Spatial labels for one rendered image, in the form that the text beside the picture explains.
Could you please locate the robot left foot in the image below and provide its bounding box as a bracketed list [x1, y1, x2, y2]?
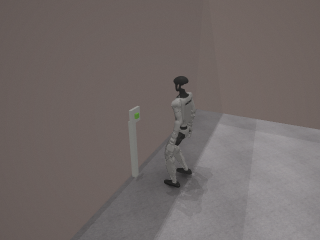
[164, 179, 180, 188]

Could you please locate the robot left hand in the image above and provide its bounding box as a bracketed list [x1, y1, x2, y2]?
[165, 143, 175, 158]

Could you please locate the robot left thigh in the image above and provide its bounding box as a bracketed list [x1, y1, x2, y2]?
[165, 133, 183, 164]

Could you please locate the robot right hand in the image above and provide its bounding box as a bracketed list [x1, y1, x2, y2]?
[188, 127, 193, 138]

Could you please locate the robot right forearm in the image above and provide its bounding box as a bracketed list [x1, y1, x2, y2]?
[187, 112, 196, 128]

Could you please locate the button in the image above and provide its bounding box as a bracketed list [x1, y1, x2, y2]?
[134, 112, 140, 119]

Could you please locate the robot left forearm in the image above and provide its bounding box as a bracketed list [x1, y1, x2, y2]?
[169, 121, 181, 145]

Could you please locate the panel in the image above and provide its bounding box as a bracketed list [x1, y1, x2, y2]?
[128, 106, 140, 178]

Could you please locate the robot right upper arm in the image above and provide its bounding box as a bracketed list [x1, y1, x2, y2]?
[186, 92, 196, 115]

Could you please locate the robot left upper arm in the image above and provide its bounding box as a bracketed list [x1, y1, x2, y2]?
[171, 98, 183, 126]

